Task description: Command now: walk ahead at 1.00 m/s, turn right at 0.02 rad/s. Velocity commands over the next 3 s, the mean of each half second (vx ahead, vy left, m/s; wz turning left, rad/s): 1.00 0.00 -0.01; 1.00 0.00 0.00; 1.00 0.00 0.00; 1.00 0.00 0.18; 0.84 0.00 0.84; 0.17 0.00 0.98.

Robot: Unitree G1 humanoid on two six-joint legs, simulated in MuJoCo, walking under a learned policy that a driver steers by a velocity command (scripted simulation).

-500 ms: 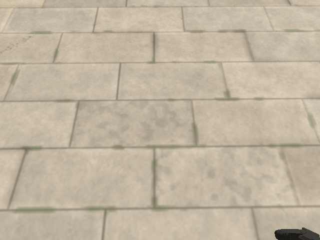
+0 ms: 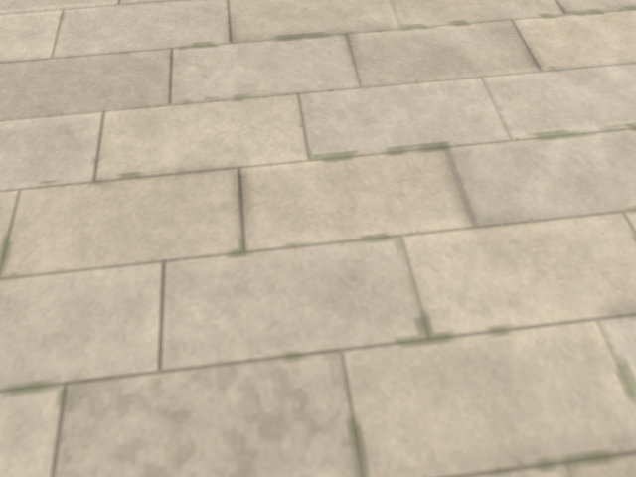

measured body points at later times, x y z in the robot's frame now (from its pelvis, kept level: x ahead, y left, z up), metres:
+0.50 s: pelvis +0.49 +0.03 +0.01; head +0.52 +0.03 +0.46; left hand +0.54 +0.30 -0.12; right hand +0.59 -0.24 -0.11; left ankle +0.55 +0.10 -0.72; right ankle +0.33 -0.09 -0.59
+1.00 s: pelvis +0.98 -0.03 +0.02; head +1.00 -0.03 +0.47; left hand +1.01 +0.25 -0.11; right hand +1.09 -0.30 -0.10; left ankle +0.92 +0.12 -0.61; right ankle +0.99 -0.10 -0.72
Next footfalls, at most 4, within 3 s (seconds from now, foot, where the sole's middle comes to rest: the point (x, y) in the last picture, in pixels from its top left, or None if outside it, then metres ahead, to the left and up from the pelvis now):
0.36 left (277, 411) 0.59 0.11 -0.75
0.82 right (359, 241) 1.03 -0.10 -0.75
1.28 left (291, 125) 1.49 0.07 -0.75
1.74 right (344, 36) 1.94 -0.12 -0.75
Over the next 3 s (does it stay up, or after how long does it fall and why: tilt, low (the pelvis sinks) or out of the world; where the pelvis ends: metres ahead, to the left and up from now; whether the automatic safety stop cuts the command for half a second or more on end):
stays up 2.58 0.10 0.01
